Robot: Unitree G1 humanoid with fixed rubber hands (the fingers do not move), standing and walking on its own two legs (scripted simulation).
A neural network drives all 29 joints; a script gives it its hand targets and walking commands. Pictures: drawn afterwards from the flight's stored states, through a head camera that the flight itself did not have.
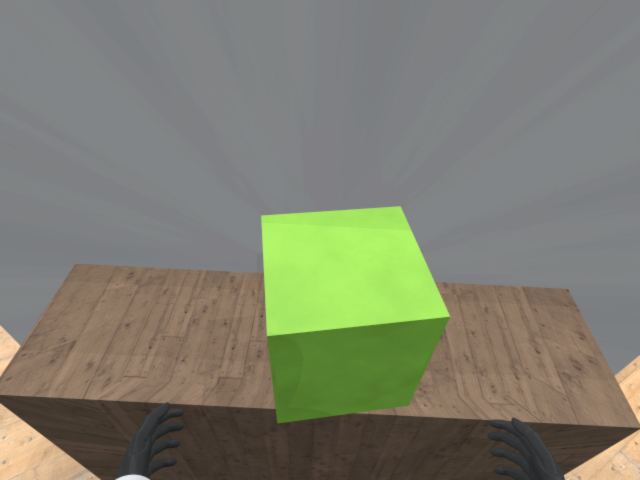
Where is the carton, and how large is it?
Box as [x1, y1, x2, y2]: [261, 206, 449, 423]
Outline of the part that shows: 400,206 261,216 267,340 277,423 408,405 447,322 449,315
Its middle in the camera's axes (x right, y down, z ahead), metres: +0.02 +0.12 +0.59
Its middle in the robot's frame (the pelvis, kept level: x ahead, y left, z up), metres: +0.37 -0.01 -0.02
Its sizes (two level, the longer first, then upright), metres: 0.210 0.200 0.250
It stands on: a pedestal, 0.64 m high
